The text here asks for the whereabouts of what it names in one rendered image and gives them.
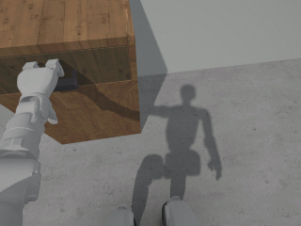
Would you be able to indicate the drawer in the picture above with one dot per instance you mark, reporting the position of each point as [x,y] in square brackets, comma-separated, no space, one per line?
[92,65]

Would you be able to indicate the handle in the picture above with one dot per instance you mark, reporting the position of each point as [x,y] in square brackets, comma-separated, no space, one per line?
[67,83]

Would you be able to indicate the right robot shin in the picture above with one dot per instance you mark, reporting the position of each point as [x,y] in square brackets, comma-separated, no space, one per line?
[174,198]

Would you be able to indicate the left robot forearm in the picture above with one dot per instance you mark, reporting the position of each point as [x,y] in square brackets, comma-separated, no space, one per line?
[22,137]

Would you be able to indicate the robot left upper arm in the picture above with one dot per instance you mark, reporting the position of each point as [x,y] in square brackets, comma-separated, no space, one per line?
[19,184]

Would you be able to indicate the left robot hand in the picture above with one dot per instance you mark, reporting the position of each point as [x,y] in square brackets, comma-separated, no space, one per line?
[42,80]

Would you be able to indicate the right robot thigh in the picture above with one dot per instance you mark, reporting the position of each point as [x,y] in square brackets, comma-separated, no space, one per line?
[178,213]

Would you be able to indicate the cabinet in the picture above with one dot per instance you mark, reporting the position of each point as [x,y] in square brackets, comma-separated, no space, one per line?
[91,112]

